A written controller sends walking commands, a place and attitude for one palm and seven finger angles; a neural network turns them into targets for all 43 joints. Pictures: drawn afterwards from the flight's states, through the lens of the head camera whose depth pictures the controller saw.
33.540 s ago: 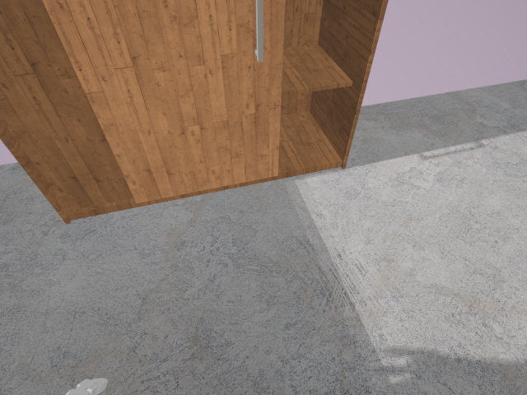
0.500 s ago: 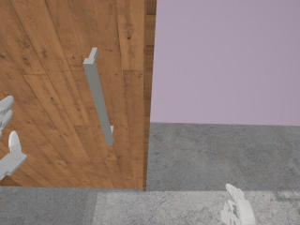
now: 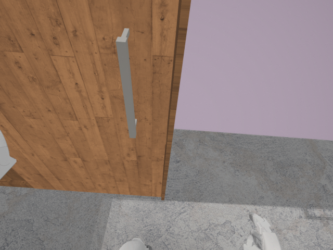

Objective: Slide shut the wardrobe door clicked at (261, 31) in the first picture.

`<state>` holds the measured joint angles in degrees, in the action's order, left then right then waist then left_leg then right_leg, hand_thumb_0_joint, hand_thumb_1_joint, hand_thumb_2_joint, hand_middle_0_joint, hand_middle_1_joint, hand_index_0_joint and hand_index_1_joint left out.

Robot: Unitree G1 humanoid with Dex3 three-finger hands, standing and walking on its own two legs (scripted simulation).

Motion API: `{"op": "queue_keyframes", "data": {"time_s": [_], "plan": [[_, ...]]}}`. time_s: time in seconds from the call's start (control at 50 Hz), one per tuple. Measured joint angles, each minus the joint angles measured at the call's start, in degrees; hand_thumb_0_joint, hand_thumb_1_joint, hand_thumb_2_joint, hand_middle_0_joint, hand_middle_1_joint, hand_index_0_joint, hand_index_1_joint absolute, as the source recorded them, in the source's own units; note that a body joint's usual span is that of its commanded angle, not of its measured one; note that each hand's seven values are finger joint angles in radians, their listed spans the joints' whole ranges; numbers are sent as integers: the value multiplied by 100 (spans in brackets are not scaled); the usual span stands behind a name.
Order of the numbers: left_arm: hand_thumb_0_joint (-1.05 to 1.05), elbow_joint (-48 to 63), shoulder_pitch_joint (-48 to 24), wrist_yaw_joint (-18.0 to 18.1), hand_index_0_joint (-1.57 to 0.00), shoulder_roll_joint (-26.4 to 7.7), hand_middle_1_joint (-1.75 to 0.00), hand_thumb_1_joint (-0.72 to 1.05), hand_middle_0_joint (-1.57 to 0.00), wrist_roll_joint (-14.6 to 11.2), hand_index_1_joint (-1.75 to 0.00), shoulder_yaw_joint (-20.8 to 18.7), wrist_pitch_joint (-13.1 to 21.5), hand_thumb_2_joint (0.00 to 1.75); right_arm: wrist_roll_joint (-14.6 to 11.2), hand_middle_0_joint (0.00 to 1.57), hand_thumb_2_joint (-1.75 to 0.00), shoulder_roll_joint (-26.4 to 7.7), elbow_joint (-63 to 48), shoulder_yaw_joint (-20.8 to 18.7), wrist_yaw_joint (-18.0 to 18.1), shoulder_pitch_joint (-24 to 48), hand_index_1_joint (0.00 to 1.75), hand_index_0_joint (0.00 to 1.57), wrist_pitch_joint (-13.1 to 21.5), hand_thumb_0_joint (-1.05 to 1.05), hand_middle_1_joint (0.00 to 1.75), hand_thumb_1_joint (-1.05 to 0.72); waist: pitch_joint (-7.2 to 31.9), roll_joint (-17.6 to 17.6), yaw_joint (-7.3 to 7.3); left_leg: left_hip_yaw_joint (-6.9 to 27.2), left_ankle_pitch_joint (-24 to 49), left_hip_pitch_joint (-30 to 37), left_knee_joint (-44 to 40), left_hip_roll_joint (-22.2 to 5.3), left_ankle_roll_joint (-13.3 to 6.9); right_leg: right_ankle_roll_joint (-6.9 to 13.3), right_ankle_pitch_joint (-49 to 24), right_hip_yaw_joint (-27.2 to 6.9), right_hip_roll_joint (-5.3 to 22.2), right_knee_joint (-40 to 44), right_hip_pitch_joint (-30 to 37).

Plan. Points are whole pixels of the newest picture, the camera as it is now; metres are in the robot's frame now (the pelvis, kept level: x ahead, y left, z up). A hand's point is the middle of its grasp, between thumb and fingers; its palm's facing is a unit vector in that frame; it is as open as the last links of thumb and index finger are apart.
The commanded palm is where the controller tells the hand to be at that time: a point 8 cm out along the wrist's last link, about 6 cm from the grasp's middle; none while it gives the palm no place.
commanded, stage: step back with the hand held close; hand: left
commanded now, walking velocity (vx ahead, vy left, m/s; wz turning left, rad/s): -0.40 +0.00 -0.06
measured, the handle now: (130, 93) +0.47 +0.13 +0.12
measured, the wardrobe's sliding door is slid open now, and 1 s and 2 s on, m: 0.00 0.00 0.00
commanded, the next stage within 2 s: stop stepping back and stand still in 0.36 s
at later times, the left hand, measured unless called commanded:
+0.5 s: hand out of the picture +0.12 +0.26 +0.19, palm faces +0.35 -0.83 -0.44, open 7.4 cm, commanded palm +0.07 +0.30 +0.19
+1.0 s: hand out of the picture +0.05 +0.29 +0.18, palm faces +0.38 -0.83 -0.41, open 7.4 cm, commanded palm +0.00 +0.32 +0.19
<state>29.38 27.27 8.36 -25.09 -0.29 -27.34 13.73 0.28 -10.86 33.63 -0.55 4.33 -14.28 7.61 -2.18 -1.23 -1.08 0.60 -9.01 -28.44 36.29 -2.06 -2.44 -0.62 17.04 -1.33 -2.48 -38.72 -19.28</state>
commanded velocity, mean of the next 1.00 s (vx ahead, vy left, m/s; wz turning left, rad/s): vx -0.06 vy -0.01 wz -0.01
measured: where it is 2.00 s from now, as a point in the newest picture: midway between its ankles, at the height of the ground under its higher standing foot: outside the picture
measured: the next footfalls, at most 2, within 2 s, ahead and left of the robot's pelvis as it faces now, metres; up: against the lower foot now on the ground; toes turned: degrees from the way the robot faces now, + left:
right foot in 0.02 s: +0.03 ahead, -0.14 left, +0.00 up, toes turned +3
right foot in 0.48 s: -0.12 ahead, -0.05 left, +0.00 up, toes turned -5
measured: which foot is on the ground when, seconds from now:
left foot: down 0.00-0.48, up 0.50-0.64, down 0.66-1.00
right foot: up 0.00-0.00, down 0.02-0.22, up 0.24-0.46, down 0.48-1.00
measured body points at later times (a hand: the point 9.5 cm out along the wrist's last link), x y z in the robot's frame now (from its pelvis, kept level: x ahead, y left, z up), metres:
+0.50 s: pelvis -0.10 +0.02 +0.01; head -0.08 +0.04 +0.46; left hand +0.09 +0.30 +0.21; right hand +0.07 -0.21 -0.06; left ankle +0.06 +0.10 -0.72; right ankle -0.17 -0.11 -0.73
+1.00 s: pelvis -0.17 +0.04 +0.02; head -0.19 +0.06 +0.47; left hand +0.02 +0.33 +0.20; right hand -0.07 -0.22 -0.07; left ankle -0.11 +0.13 -0.69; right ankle -0.19 -0.06 -0.72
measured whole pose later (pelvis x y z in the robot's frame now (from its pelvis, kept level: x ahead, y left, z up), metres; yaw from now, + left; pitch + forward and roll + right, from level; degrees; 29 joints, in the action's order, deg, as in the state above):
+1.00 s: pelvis -0.17 +0.04 +0.02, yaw -6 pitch -1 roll -1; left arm 26.3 30.5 8.1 -23.0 -1.9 -23.4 10.9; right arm 0.5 -11.9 39.3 -0.6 3.8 -17.2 5.5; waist 2.7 1.4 1.1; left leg -1.9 -19.5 -24.9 45.5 -0.7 -0.5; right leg 2.8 15.4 1.9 -2.1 -26.6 -10.4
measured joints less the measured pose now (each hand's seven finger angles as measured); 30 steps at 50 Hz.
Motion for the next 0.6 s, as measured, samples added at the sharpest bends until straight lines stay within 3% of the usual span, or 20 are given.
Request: {"op": "queue_keyframes", "data": {"time_s": [0.06, 0.16, 0.22, 0.3, 0.34, 0.4, 0.46, 0.48, 0.54, 0.58, 0.6], "plan": [[1, 98, 151, -24, -22, 40, -31, 89, -22, -73, -30, -131, 141, 90, 16, 20, -90, -30, 44, 15, -57, 70, 30, 21, 24, 1, 30, -90, 51, 19, 133, -89, -53, -221, 43, -65, 90, -42, 268, -97, -57, 438, 133], [1, 209, 253, -34, -22, 195, -31, 89, -22, -119, -30, 233, 129, 90, 18, 20, -90, -87, 249, -47, -48, 223, 30, 21, -107, 1, 30, -90, 64, 147, 279, -153, -161, 168, 132, 96, 308, -155, -71, -318, 39, 456, 56], [1, 124, 77, -65, -22, 99, -31, 88, -22, -100, -30, 294, 82, 90, 20, 20, -90, -63, 219, -64, 19, 349, 30, 21, -182, 2, 30, -90, 44, 287, 221, -214, -43, 286, -255, 227, -60, -212, -189, -362, 154, 508, -23], [1, -18, -29, -106, -22, -48, -31, 88, -22, -145, -30, 160, 17, 90, 99, 20, -90, 65, 63, -58, 11, 529, 30, 20, -74, 2, 30, -90, -30, 204, 146, -187, 351, 290, -631, 78, -80, -41, 608, -291, -131, -808, -306], [1, 25, 51, -83, -22, -43, -31, 88, -22, -187, -30, 135, -3, 90, 93, 20, -90, 120, 7, -43, -54, 522, 30, 20, 10, 1, 30, -90, 18, 128, 160, -163, 572, 300, -905, -34, -67, 14, 852, -120, -206, -1076, -236], [1, 173, 247, -52, -22, 26, -31, 89, -22, -254, -30, 188, -41, 90, 90, 20, -90, 161, -14, 12, -117, 448, 30, 21, 71, 1, 30, -90, 157, 62, 229, -190, 914, 310, -1337, -150, -27, 98, 1027, 146, -180, -500, 196], [1, 242, 337, -63, -21, 19, -31, 89, -22, -307, -30, 252, -48, 90, 124, 20, -90, 180, 17, 60, -121, 380, 30, 21, 51, 1, 30, -90, 296, 89, 308, -259, 1170, 208, -1570, -141, 61, 235, 737, 283, -75, 952, 881], [1, 268, 355, -63, -21, -41, -31, 89, -22, -312, -30, 210, -33, 90, 133, 20, -90, 195, 19, 82, -118, 393, 30, 21, 17, 1, 30, -90, 317, 203, 367, -369, 1075, 81, -1431, -89, 124, 326, 442, 213, 51, 1443, 1037], [1, 130, 218, -103, -22, 102, -31, 89, -22, -287, -30, 426, -59, 90, 95, 20, -90, 76, 303, 78, -60, 404, 30, 21, -107, 1, 30, -90, 278, 62, 449, -166, -290, -243, 123, -2, 385, 87, -72, 137, 38, 1353, 939], [1, 42, 210, -114, -22, 144, -31, 88, -22, -271, -30, 489, -160, 90, 25, 20, -90, 58, 413, 104, -22, 231, 30, 21, -166, 1, 30, -90, 410, 209, 435, -170, -763, -136, 903, 185, 393, -10, -43, 36, 164, 1250, 871], [1, -15, 199, -104, -22, 155, -31, 88, -22, -262, -30, 485, -214, 90, 8, 20, -90, 48, 424, 129, 7, 135, 30, 21, -180, 1, 30, -90, 476, 288, 393, -213, -818, 75, 834, 224, 376, -48, -23, 2, 222, 1200, 833]]}}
